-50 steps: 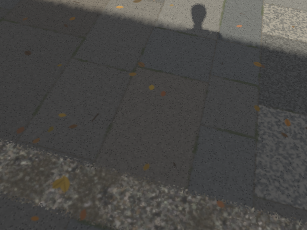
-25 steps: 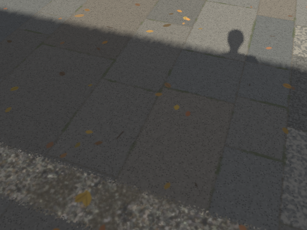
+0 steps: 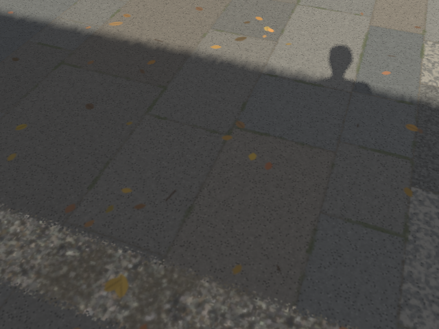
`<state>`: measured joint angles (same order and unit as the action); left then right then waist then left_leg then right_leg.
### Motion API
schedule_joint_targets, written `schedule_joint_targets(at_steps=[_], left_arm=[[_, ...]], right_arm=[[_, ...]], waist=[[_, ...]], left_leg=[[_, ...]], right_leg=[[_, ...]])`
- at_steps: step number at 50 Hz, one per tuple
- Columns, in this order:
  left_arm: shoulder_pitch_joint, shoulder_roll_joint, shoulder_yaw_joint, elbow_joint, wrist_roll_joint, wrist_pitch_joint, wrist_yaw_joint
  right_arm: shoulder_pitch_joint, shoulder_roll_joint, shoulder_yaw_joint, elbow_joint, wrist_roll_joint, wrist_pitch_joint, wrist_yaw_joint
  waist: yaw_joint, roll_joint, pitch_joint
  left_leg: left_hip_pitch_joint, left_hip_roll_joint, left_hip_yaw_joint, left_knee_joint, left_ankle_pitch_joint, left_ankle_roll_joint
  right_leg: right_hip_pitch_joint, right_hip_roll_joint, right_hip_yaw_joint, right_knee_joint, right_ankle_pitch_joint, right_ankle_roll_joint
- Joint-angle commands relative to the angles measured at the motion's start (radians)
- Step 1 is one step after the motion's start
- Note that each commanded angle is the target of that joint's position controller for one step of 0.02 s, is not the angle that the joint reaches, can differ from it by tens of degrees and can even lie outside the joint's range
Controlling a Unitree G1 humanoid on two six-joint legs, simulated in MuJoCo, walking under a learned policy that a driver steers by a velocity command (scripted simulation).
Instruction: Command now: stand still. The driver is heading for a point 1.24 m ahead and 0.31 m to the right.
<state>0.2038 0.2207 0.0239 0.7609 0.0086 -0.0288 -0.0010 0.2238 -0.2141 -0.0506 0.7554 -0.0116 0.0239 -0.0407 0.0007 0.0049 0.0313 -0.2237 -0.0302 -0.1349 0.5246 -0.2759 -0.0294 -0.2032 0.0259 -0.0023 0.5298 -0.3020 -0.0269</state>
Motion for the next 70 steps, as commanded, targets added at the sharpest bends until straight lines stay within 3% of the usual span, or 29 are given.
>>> schedule_joint_targets(at_steps=[1,5,8,10,15,17,18,19,20,21,22,25,32,37,40,42,43,44,45,46,47,49,52,59,64,66,68,69,70], left_arm=[[-0.013,0.102,0.024,-0.048,-0.001,-0.015,0.004],[0.022,0.144,0.036,-0.015,-0.011,-0.004,0.014],[0.100,0.214,0.057,0.009,-0.021,-0.007,0.031],[0.119,0.218,0.061,0.017,-0.017,-0.022,0.033],[0.042,0.221,0.062,0.009,-0.047,-0.013,0.017],[0.056,0.184,0.050,0.016,-0.039,-0.009,0.012],[0.038,0.133,0.032,0.010,-0.028,-0.017,0.006],[0.019,0.046,0.005,-0.029,-0.007,-0.031,0.002],[0.016,0.110,0.025,-0.059,-0.040,-0.050,0.007],[0.017,0.172,0.041,-0.054,-0.062,-0.062,0.005],[0.013,0.182,0.044,-0.043,-0.062,-0.069,-0.001],[0.005,0.158,0.047,-0.022,-0.028,-0.070,-0.017],[-0.202,0.080,0.016,-0.096,-0.023,-0.063,-0.031],[-0.296,0.105,0.017,-0.139,-0.033,-0.074,-0.052],[-0.213,0.154,0.036,-0.123,-0.028,-0.076,-0.056],[0.080,0.228,0.075,-0.043,-0.029,-0.067,-0.037],[0.227,0.323,0.097,-0.018,-0.001,-0.064,-0.028],[0.263,0.286,0.087,0.006,-0.016,-0.061,-0.035],[0.190,0.221,0.066,0.003,-0.023,-0.061,-0.033],[0.110,0.192,0.057,-0.010,-0.021,-0.060,-0.028],[0.042,0.176,0.051,-0.014,-0.013,-0.064,-0.029],[-0.017,0.139,0.042,-0.016,0.006,-0.076,-0.034],[-0.002,0.153,0.046,0.013,-0.007,-0.094,-0.036],[0.127,0.210,0.055,0.072,-0.024,-0.074,-0.008],[0.210,0.226,0.060,0.109,-0.035,-0.042,0.003],[0.202,0.238,0.067,0.110,-0.034,-0.032,0.010],[0.179,0.227,0.062,0.103,-0.027,-0.025,0.010],[0.164,0.172,0.041,0.074,-0.011,-0.028,0.008],[0.285,0.056,0.008,0.047,-0.018,-0.046,0.004]], right_arm=[[0.005,-0.104,-0.027,-0.043,0.000,-0.011,-0.007],[0.025,-0.094,-0.028,-0.012,0.009,-0.012,-0.012],[-0.079,-0.101,-0.026,-0.062,0.032,-0.060,-0.001],[-0.099,-0.112,-0.030,-0.069,0.040,-0.087,0.014],[-0.006,-0.084,-0.023,-0.006,0.033,-0.118,0.050],[0.130,-0.108,-0.039,0.051,0.036,-0.112,0.048],[0.220,-0.143,-0.052,0.065,0.042,-0.111,0.040],[0.318,-0.250,-0.070,0.064,0.030,-0.110,0.028],[0.327,-0.283,-0.074,0.063,0.015,-0.122,0.044],[0.241,-0.224,-0.054,0.047,0.020,-0.132,0.050],[0.189,-0.179,-0.039,0.034,0.020,-0.137,0.053],[0.132,-0.136,-0.016,0.024,0.009,-0.129,0.057],[0.216,-0.175,-0.015,0.069,0.016,-0.111,0.029],[0.250,-0.197,-0.022,0.107,0.032,-0.104,0.024],[0.224,-0.227,-0.034,0.106,0.025,-0.089,0.021],[0.207,-0.217,-0.026,0.094,0.011,-0.072,0.018],[0.316,-0.114,0.005,0.067,0.000,-0.082,0.026],[0.371,-0.057,0.027,0.096,0.015,-0.104,0.035],[0.267,-0.174,-0.005,0.072,0.048,-0.125,0.041],[0.156,-0.201,-0.010,0.035,0.065,-0.137,0.042],[0.103,-0.190,-0.009,0.022,0.053,-0.140,0.037],[0.130,-0.166,-0.014,0.035,0.030,-0.121,0.032],[0.133,-0.131,-0.007,0.034,0.022,-0.092,0.026],[-0.153,-0.106,0.007,-0.052,0.013,-0.115,0.039],[-0.275,-0.131,0.005,-0.104,0.025,-0.136,0.068],[-0.241,-0.161,-0.005,-0.099,0.025,-0.145,0.073],[-0.060,-0.218,-0.035,-0.052,0.023,-0.152,0.064],[0.114,-0.279,-0.055,-0.025,0.005,-0.153,0.053],[0.203,-0.370,-0.080,-0.004,-0.006,-0.138,0.048]], waist=[[-0.003,-0.004,-0.034],[0.011,-0.075,-0.006],[0.056,-0.164,0.126],[0.064,-0.142,0.121],[-0.003,-0.104,0.018],[-0.062,-0.080,-0.028],[-0.110,-0.028,-0.054],[-0.129,0.227,-0.105],[-0.113,0.261,-0.077],[-0.077,0.146,0.024],[-0.058,0.116,0.065],[-0.025,0.084,0.052],[-0.072,0.072,0.070],[-0.064,0.074,0.100],[0.003,0.103,0.012],[0.146,0.098,-0.185],[0.125,-0.100,-0.367],[0.107,-0.279,-0.503],[0.115,-0.196,-0.337],[0.095,-0.126,-0.191],[0.057,-0.038,-0.098],[-0.009,-0.063,-0.061],[-0.034,-0.064,-0.025],[0.057,-0.028,0.038],[0.079,-0.046,0.046],[0.047,-0.073,0.022],[-0.052,-0.076,-0.085],[-0.128,-0.023,-0.243],[-0.091,0.235,-0.397]], left_leg=[[0.038,0.047,-0.039,-0.059,0.208,0.015],[-0.043,-0.025,0.053,0.019,-0.117,0.020],[-0.296,0.029,0.102,0.238,-0.180,0.033],[-0.409,0.084,0.072,0.334,-0.239,0.050],[-0.032,0.025,0.194,0.014,0.039,0.052],[0.196,-0.015,0.216,-0.045,0.092,0.046],[0.318,0.063,0.103,-0.093,0.034,0.077],[0.431,0.312,-0.288,-0.240,-0.119,0.182],[0.389,0.430,-0.614,-0.359,-0.334,0.320],[0.340,0.422,-0.552,-0.369,-0.421,0.318],[0.308,0.369,-0.434,-0.372,-0.349,0.280],[0.242,0.259,-0.180,-0.392,0.019,0.213],[0.163,0.195,0.039,-0.427,0.317,0.213],[0.250,0.263,0.046,-0.404,0.350,0.204],[0.342,0.278,0.060,-0.254,0.699,0.173],[0.215,0.207,0.112,0.118,0.847,0.125],[-0.163,0.093,0.143,0.516,0.444,0.070],[-0.366,-0.049,0.040,0.771,-0.267,0.042],[-0.483,0.016,-0.020,0.857,-0.250,0.061],[-0.507,0.068,0.019,0.838,-0.167,0.075],[-0.475,0.117,0.044,0.767,-0.081,0.075],[-0.357,0.170,0.037,0.681,0.001,0.071],[-0.354,0.189,0.056,0.595,0.044,0.043],[-0.392,0.146,0.109,0.143,0.395,0.010],[-0.385,0.101,0.084,-0.021,0.342,0.018],[-0.308,0.085,0.082,-0.053,0.271,0.035],[-0.032,0.060,0.115,-0.096,0.224,0.081],[0.262,0.191,0.002,-0.036,0.234,0.141],[0.644,0.442,-0.404,-0.080,0.105,0.283]], right_leg=[[-0.031,-0.076,0.086,-0.117,0.130,-0.019],[-0.030,-0.094,0.153,-0.198,-0.288,-0.071],[-0.021,-0.343,0.502,-0.378,-0.531,-0.230],[0.066,-0.381,0.530,-0.390,-0.401,-0.254],[-0.033,-0.216,0.211,-0.322,-0.081,-0.171],[-0.145,-0.173,0.157,-0.206,-0.083,-0.136],[-0.234,-0.125,0.098,-0.033,-0.059,-0.089],[-0.409,-0.025,-0.019,0.352,-0.155,-0.009],[-0.567,0.016,0.066,0.562,-0.282,-0.007],[-0.658,-0.060,0.109,0.649,-0.204,-0.028],[-0.672,-0.095,0.102,0.653,-0.097,-0.045],[-0.590,-0.150,0.070,0.562,0.092,-0.031],[-0.497,-0.104,-0.017,0.167,0.346,0.042],[-0.445,-0.078,0.002,0.008,0.369,-0.003],[-0.306,-0.030,-0.026,-0.005,0.265,-0.055],[0.118,-0.021,-0.031,0.005,0.266,-0.116],[0.551,-0.286,0.346,0.023,0.178,-0.249],[0.679,-0.423,0.773,-0.183,-0.046,-0.343],[0.557,-0.385,0.714,-0.246,-0.156,-0.286],[0.390,-0.353,0.557,-0.266,-0.119,-0.248],[0.219,-0.317,0.444,-0.300,-0.004,-0.230],[0.050,-0.251,0.314,-0.356,0.130,-0.213],[-0.036,-0.233,0.216,-0.417,0.211,-0.237],[0.015,-0.182,0.097,-0.430,0.292,-0.190],[0.168,-0.240,0.173,-0.326,0.292,-0.178],[0.202,-0.260,0.210,-0.268,0.335,-0.158],[0.163,-0.198,0.181,-0.070,0.498,-0.118],[0.006,-0.135,0.140,0.196,0.376,-0.083],[-0.387,0.025,0.034,0.564,-0.075,-0.006]])
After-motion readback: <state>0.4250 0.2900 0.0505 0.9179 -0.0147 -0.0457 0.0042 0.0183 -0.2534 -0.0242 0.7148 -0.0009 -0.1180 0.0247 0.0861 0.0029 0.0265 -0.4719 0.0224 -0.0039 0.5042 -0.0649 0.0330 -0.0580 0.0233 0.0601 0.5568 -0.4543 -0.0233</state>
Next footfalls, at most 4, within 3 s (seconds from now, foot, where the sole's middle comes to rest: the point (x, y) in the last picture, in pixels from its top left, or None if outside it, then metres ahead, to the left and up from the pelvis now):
0.36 left None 0.11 0.15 -0.77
0.84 right None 0.48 -0.08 -0.77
1.38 left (186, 254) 0.77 0.15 -0.77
1.88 right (277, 206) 0.97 -0.17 -0.77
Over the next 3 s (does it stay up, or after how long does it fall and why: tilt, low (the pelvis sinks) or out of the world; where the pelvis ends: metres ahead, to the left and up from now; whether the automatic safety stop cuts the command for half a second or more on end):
stays up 1.06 -0.16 0.00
